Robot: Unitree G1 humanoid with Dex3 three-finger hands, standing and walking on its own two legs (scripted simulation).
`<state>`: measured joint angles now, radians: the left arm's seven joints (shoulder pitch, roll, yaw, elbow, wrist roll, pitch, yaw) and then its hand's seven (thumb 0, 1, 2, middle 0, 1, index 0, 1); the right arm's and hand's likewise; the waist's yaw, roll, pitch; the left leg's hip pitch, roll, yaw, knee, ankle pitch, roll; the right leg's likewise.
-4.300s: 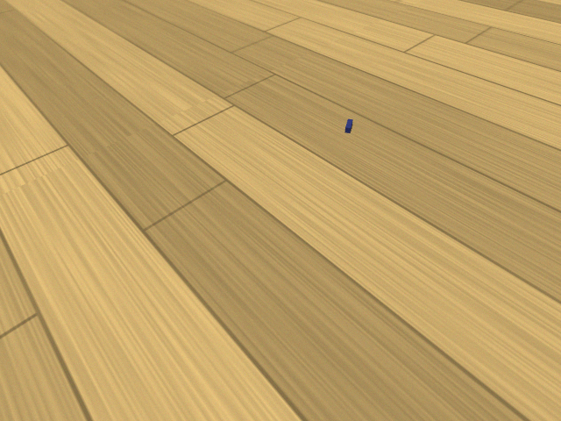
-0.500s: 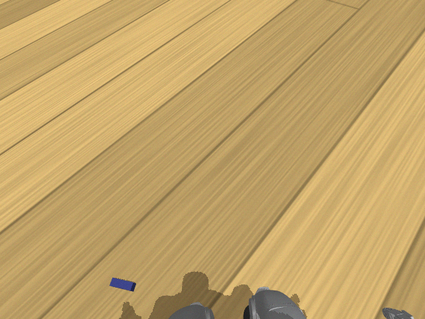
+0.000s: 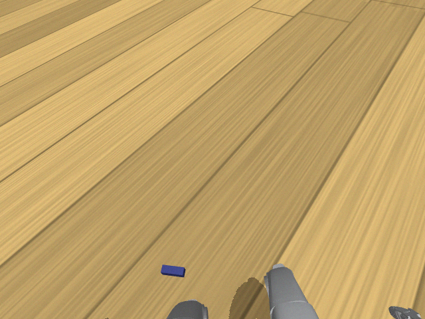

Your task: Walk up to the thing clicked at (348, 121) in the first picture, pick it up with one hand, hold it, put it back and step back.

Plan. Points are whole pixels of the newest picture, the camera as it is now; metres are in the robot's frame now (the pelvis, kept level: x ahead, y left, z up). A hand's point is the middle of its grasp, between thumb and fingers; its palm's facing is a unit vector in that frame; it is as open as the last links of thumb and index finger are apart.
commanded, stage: walk up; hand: left
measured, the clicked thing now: (173, 271) +0.39 +0.25 -0.69
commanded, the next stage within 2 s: none
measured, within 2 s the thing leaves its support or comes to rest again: neither
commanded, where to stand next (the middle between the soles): +0.00 +0.12 m, yaw -10 degrees
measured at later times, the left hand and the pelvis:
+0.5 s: hand out of the picture -0.01 +0.44 -0.09, palm faces -0.12 -0.83 -0.54, open 7.4 cm; pelvis -0.12 +0.16 +0.03, yaw -8 degrees
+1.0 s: hand out of the picture +0.04 +0.40 -0.12, palm faces -0.25 -0.91 -0.33, open 7.4 cm; pelvis -0.10 +0.15 +0.03, yaw -13 degrees
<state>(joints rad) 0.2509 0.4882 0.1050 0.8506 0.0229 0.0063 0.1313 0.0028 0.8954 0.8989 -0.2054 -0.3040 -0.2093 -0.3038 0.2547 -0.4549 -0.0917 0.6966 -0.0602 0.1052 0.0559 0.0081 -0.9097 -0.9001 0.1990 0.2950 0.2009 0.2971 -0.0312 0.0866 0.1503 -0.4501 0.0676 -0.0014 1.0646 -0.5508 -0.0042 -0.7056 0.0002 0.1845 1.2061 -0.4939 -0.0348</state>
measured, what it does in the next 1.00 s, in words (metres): steps to the left: right foot, then left foot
